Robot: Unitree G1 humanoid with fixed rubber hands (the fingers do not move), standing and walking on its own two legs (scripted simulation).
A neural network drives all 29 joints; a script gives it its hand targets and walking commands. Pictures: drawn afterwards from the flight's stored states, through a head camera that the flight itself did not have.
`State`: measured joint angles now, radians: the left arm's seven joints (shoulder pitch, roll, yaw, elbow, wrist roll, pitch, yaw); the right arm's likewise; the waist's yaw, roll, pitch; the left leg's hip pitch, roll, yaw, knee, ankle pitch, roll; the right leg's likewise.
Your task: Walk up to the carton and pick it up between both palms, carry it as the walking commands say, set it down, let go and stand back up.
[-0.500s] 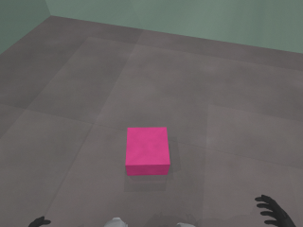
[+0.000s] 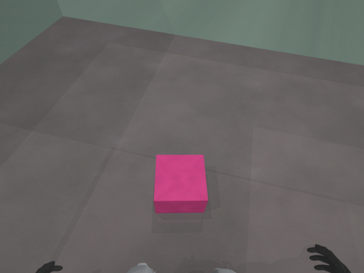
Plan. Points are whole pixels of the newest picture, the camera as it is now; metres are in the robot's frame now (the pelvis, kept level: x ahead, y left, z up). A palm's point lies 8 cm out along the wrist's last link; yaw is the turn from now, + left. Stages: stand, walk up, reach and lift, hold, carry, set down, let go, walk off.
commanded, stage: walk up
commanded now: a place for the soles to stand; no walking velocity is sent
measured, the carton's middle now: (180, 183) +0.63 -0.02 -0.65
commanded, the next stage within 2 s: reach and lift in 1.90 s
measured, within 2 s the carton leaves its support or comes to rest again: neither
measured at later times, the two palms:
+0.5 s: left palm out of the picture +0.15 +0.29 -0.07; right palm (345, 263) +0.15 -0.35 -0.06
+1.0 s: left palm (55, 249) +0.20 +0.28 -0.07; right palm (338, 236) +0.21 -0.36 -0.06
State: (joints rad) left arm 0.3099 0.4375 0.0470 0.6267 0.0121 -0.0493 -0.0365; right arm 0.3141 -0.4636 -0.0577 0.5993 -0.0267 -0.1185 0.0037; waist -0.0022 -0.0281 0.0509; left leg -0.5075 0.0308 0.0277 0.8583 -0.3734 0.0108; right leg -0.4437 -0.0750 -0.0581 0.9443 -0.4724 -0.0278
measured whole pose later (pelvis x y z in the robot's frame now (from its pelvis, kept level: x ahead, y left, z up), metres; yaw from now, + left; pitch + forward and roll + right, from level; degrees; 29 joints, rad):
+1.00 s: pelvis +0.11 -0.04 +0.00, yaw +1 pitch +0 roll +0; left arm 0.32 0.44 0.05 0.63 0.02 -0.05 0.00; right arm 0.35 -0.46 -0.06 0.60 -0.03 -0.08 -0.01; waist 0.00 0.00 0.06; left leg -0.48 0.04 0.01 0.88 -0.40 0.01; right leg -0.48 -0.06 -0.05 0.94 -0.52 -0.03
